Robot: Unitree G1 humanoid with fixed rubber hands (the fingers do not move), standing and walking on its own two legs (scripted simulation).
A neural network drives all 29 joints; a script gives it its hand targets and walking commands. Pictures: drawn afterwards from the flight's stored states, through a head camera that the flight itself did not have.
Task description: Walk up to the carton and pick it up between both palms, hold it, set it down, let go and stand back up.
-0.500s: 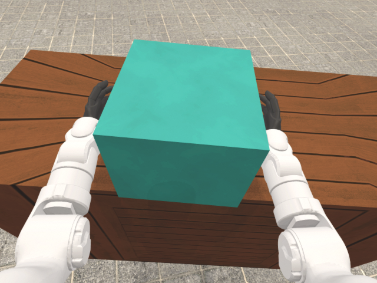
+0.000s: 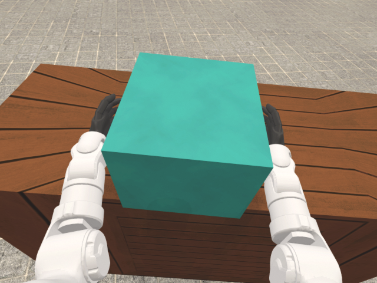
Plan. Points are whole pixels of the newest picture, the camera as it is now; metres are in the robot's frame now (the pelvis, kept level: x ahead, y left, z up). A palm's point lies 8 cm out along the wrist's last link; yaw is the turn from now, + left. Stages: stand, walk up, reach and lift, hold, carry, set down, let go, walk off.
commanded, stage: reach and lift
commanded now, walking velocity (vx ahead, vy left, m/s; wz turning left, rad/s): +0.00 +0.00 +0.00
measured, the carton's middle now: (189, 134) +0.42 -0.01 +0.09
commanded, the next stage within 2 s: none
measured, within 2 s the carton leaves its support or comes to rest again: neither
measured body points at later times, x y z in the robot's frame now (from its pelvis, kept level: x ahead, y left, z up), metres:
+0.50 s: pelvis +0.00 +0.00 +0.00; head +0.00 +0.02 +0.45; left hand +0.41 +0.18 +0.12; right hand +0.38 -0.19 +0.12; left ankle -0.03 +0.12 -0.75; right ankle +0.02 -0.15 -0.75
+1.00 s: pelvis -0.02 +0.00 +0.00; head -0.04 +0.02 +0.45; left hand +0.39 +0.17 +0.16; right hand +0.37 -0.19 +0.15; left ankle -0.03 +0.12 -0.75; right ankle +0.02 -0.15 -0.75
